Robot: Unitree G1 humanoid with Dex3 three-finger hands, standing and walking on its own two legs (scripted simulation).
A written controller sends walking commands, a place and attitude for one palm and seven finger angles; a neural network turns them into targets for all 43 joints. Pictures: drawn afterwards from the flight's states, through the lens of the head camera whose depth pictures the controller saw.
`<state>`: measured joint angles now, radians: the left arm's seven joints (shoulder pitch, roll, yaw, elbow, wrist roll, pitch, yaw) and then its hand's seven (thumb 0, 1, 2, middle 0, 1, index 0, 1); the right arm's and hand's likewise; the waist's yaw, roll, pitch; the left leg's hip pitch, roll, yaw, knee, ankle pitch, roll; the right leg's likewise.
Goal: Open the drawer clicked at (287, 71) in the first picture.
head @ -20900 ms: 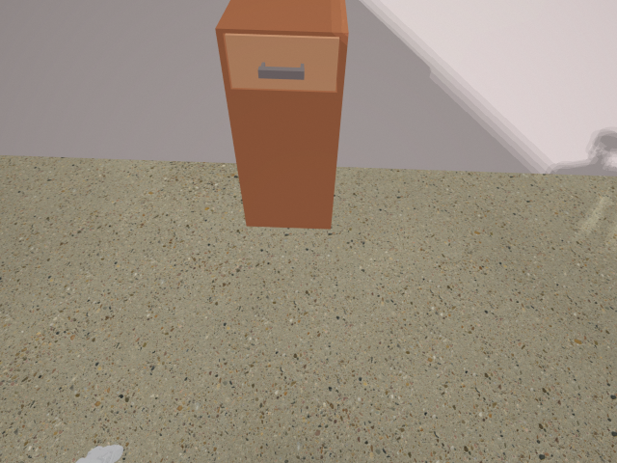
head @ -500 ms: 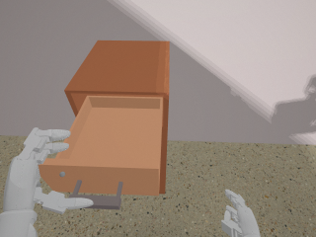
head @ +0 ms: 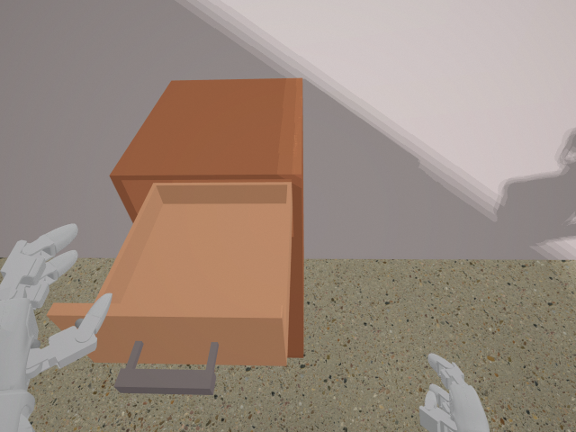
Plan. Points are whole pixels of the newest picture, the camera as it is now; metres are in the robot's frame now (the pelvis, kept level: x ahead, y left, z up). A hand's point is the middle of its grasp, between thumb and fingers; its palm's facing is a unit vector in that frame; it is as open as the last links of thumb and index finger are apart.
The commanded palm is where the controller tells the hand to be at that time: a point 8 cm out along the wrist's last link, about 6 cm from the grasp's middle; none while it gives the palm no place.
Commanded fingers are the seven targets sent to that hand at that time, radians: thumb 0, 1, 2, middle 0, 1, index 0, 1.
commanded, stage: draw the hand back to the body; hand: left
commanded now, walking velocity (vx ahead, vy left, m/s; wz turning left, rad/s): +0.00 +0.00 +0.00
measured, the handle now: (171, 365) +0.22 +0.21 -0.03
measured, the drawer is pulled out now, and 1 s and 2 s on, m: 0.30 0.30 0.30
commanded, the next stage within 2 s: step back with the hand held close in 0.28 s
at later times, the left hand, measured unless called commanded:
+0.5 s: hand (79, 314) +0.18 +0.23 +0.17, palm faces +0.40 -0.80 -0.45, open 7.4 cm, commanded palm +0.12 +0.27 +0.18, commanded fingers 0.00 0.90 0.90 -0.20 -0.30 -0.20 -0.30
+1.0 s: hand (33, 371) +0.13 +0.26 +0.16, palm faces +0.32 -0.81 -0.49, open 7.4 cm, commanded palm +0.06 +0.30 +0.18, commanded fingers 0.00 0.90 0.90 -0.20 -0.30 -0.20 -0.30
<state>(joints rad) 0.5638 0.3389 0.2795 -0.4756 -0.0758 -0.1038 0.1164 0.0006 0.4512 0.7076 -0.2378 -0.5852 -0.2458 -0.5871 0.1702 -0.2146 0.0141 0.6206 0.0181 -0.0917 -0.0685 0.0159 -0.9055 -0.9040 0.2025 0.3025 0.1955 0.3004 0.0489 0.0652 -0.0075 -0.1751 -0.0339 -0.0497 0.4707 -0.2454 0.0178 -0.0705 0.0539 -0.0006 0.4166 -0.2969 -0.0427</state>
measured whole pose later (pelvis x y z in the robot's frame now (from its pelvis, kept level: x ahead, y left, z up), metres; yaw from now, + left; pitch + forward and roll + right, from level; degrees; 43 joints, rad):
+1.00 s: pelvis -0.06 +0.02 -0.01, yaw +1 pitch +2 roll -2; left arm 0.65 0.42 0.39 -0.64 -0.05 -0.20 0.13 0.01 0.89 0.90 -0.21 -0.30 -0.22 -0.31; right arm 0.16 -0.20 0.00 0.53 0.02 -0.03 -0.06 0.01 -0.91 -0.90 0.20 0.30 0.20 0.30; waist 0.00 0.00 0.02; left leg -0.42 -0.03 -0.06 0.56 -0.17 0.03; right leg -0.32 0.05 -0.02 0.52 -0.24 -0.02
